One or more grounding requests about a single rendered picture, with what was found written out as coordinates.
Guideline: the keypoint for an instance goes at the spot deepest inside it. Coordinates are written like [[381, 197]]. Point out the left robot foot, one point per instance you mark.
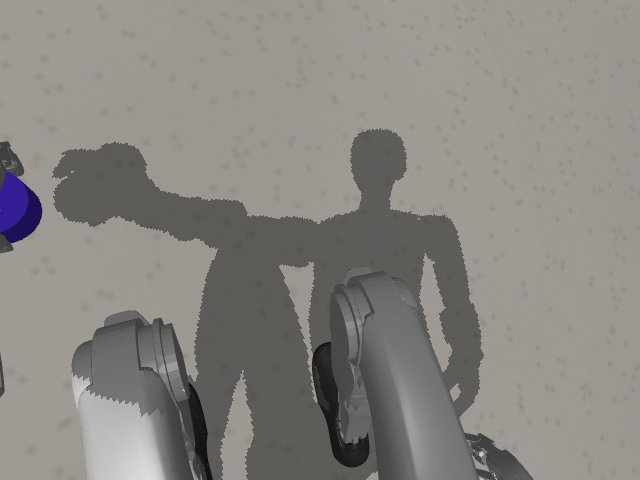
[[200, 433]]

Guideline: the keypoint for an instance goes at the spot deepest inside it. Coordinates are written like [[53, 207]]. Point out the left robot hand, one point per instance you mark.
[[8, 162]]

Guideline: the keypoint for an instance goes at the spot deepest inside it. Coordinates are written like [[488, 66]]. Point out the tin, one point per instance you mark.
[[20, 209]]

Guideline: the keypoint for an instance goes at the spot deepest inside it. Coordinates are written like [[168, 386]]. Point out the right robot foot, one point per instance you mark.
[[349, 455]]

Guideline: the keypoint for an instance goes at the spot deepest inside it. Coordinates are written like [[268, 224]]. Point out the right robot hand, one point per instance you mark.
[[502, 465]]

